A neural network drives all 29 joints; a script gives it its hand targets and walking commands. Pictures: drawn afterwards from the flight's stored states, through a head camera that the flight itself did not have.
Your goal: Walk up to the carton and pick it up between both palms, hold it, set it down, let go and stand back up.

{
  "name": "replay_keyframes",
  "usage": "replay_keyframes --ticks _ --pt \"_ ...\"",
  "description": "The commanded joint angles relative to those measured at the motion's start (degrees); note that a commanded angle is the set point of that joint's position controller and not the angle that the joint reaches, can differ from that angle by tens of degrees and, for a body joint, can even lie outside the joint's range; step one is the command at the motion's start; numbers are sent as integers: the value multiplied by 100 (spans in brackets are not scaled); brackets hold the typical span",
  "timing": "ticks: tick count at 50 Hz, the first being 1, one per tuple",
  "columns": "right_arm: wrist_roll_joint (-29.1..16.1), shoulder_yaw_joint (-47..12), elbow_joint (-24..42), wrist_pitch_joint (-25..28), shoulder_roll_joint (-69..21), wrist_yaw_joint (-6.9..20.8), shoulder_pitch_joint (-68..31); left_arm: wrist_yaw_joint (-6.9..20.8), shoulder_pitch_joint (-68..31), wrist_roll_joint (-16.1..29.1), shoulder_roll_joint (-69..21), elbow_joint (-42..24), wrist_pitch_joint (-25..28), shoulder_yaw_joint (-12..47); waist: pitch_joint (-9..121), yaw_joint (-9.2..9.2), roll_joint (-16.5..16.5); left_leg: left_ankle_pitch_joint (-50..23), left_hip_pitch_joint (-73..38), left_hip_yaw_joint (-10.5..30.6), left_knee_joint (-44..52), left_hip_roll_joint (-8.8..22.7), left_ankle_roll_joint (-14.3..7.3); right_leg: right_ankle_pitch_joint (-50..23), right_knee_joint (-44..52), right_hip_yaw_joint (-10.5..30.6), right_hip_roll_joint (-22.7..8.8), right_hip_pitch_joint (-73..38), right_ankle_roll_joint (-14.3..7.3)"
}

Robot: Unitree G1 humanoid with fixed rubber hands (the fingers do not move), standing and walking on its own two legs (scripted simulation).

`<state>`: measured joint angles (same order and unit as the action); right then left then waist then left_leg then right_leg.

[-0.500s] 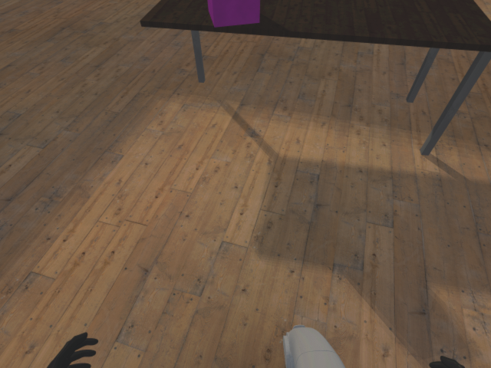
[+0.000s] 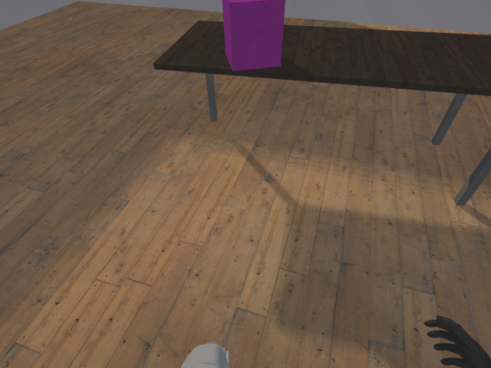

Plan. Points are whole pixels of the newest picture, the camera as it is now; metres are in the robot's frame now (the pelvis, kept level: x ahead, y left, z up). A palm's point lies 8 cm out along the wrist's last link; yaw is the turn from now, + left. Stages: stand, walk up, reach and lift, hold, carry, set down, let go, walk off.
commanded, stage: walk up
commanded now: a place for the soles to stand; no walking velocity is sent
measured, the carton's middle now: (251, 29) +1.35 +0.08 +0.07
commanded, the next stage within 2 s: none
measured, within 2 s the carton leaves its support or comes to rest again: neither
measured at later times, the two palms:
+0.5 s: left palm (160, 201) +0.43 +0.24 +0.01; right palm out of the picture +0.13 -0.34 -0.08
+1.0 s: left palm (127, 221) +0.43 +0.33 -0.06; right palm (393, 178) +0.57 -0.30 -0.03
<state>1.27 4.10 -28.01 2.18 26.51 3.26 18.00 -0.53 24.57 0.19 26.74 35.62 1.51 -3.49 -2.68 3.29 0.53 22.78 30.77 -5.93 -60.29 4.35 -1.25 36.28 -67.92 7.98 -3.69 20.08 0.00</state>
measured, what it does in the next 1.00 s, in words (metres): walks ahead: right foot, then left foot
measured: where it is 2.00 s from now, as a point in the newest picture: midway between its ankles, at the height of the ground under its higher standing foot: (250, 250)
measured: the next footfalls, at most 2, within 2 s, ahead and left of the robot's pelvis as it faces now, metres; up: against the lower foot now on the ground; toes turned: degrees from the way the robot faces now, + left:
right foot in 0.42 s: +0.33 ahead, -0.16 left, +0.00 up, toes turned -14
left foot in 0.92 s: +0.56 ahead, +0.13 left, +0.00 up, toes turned +3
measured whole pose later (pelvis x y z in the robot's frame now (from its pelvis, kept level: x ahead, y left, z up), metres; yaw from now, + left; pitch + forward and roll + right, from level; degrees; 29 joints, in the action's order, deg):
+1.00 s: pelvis +0.41 +0.00 +0.02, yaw -1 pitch -6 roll +1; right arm 1.5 4.9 -33.5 0.1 23.8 3.4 11.7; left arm -1.1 26.2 -0.9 26.5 37.2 2.5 -2.5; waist -8.7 3.2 2.1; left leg 16.5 28.1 -4.0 -50.9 1.9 -1.1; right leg 34.0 -59.1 -6.2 -11.5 8.9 1.4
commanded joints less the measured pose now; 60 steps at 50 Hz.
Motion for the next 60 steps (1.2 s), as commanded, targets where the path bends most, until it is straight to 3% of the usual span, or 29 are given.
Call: replay_keyframes --ticks 1,3,10,13,18,19,20,21,22,23,24,25,26,28,30,31,33,38,41,44,46,47,48,49,50,52,54,56,60 --pt "32 657 181 207 1791 -411 857 37 -879 -47 1569 -915 67 -504 -695 -698 -287 3535 -2052 4501 4886 2260 -953 -944 -1555 132 173 3197 -71" --pt "95 573 42 230 1653 -378 511 74 -510 2 1264 -666 90 -528 -925 -539 -1144 2179 -1707 3175 4561 1806 -733 -1268 -1038 211 94 2668 -45" --pt "69 541 -62 222 1362 -352 509 273 -862 14 1049 -672 72 -450 -1068 -629 -1199 1168 -1837 1707 4592 1730 -1187 -1402 846 -416 8 2327 19" --pt "60 481 -95 213 1363 -283 549 327 -1206 15 938 -872 52 -398 -869 -760 -1416 608 -1924 942 4561 1740 -994 -1922 1863 -737 -91 1790 -83" --pt "-19 406 -161 36 1275 -176 779 255 -1300 -72 893 -824 -23 -370 -745 -693 -601 287 -1070 185 4165 1353 -841 -2429 2466 -1533 366 -162 -248" --pt "0 409 -153 -2 1322 -129 523 246 -849 -77 940 -673 27 -436 -786 -224 -490 -582 -1013 -67 3377 1388 -663 -2494 2857 -1378 396 -418 -340" --pt "-45 319 -264 -46 1196 -123 738 168 -544 -67 1071 -499 98 -510 -385 -145 87 -1408 -904 -335 2256 1182 -551 -2009 3230 -1405 629 -1228 -424" --pt "-74 317 -275 -33 1064 -120 1021 47 265 -137 1300 -355 105 -613 453 291 420 -1986 -605 -386 512 1007 -378 -1413 3384 -423 288 -2232 -637" --pt "-118 139 -12 17 748 -105 1187 -88 782 -140 1880 -446 125 -768 1139 489 1426 -160 706 -441 -1488 170 -35 -1196 4023 2586 -1586 -3260 -1431" --pt "-98 370 150 -89 1517 -126 844 -183 713 -111 1885 -534 60 -759 1260 538 1248 1031 1098 417 -1586 -134 60 -949 4927 4176 -2244 -3402 -1993" --pt "-58 437 191 -153 1657 -155 378 -241 531 -120 1752 -558 44 -731 968 468 666 1095 1400 824 -2056 110 40 -1162 4805 4257 -2352 -3277 -2220" --pt "-26 416 195 -95 1518 -191 236 -255 456 -49 1690 -598 119 -643 793 296 134 775 1308 1046 -2001 138 -114 -2358 4595 3442 -2009 -2854 -1775" --pt "-181 411 5 -92 1290 -144 330 -288 287 -40 1830 -592 139 -615 456 213 332 579 1146 1329 -1769 283 -144 -2694 4467 2431 -1914 -2448 -1269" --pt "-146 417 -233 -164 1063 -168 725 -289 -108 -10 1503 -571 177 -445 -40 -142 506 282 864 1450 -1294 211 -95 -2738 4489 1599 -1572 -1610 -754" --pt "-66 346 -154 -239 919 -163 706 -230 -389 -68 1443 -698 225 -412 13 -194 909 354 720 1273 -1443 105 32 -2171 4710 1311 -1695 -1050 -1426" --pt "-30 371 -117 -260 941 -156 642 -239 -314 -117 1503 -654 271 -436 158 -185 791 193 679 1372 -1283 152 31 -1478 4836 1590 -1741 -927 -1468" --pt "-32 401 37 -303 958 -83 149 -225 -566 -161 1549 -750 336 -456 -243 -158 970 -174 854 1269 -888 368 95 -1027 4968 906 -1678 -544 -1687" --pt "10 409 27 -264 816 -5 -292 -152 -502 -161 1511 -675 500 -426 -699 -268 1048 -1071 661 1023 375 376 44 -2073 4885 438 -1558 -182 -1153" --pt "3 439 67 -229 759 97 -689 -189 -467 -166 1474 -679 451 -427 -744 -139 693 -1364 -2 563 998 309 13 -955 4908 48 -1680 -39 -1037" --pt "-49 522 228 -221 932 84 -1016 -188 -383 -238 1715 -768 319 -471 -808 -214 1007 -536 -742 444 1428 95 -252 -914 4503 -30 -1760 233 -1105" --pt "34 625 -233 -24 1158 -35 99 -126 -95 -180 1315 -657 291 -278 -27 -788 -252 -566 -2670 421 2327 -473 -527 -3678 1977 -1085 -1381 409 -768" --pt "93 775 -374 20 1566 -138 702 -65 270 -85 1054 -676 364 -171 674 -1078 -1433 -366 -3376 1507 2302 238 -737 -3979 427 -1523 -973 808 -346" --pt "-17 839 -261 -5 1697 -208 920 -28 70 111 1164 -876 352 -286 1268 -1238 -2028 -219 -4096 4468 3742 1570 -1430 -1146 -1103 -1538 193 1732 27" --pt "-105 912 -341 -57 1878 -206 990 -99 -159 127 1583 -865 194 -418 1108 -1222 -1754 472 -3625 5352 4138 2080 -1889 -278 -1568 -651 198 1897 -161" --pt "-119 891 -232 -99 1844 -260 910 -42 -476 115 1516 -931 181 -377 508 -1163 -965 268 -3285 4786 4196 1962 -1985 -316 -1812 -586 -25 2229 -240" --pt "-61 739 -204 -112 1634 -382 432 -16 -66 121 1225 -512 194 -393 224 -665 -444 -145 -2825 3362 3927 1585 -1249 -1117 -1288 -257 -115 2038 -239" --pt "-61 602 -133 -38 1494 -385 97 -46 149 24 1126 -443 42 -393 55 -511 -1410 -62 -2046 2854 3988 1368 -1175 -1044 -886 -292 -262 1600 -195" --pt "-6 523 -53 -47 1319 -325 -206 -10 209 8 1279 -453 6 -494 -72 -501 -1308 1281 -1763 2600 4208 1251 -1016 -1119 -462 -413 -297 1433 -73" --pt "81 491 -83 79 1267 -364 75 103 -143 -29 825 -498 22 -360 -339 -560 -1352 365 -1508 1889 4209 1387 -1244 -1112 803 -624 -426 1276 -133"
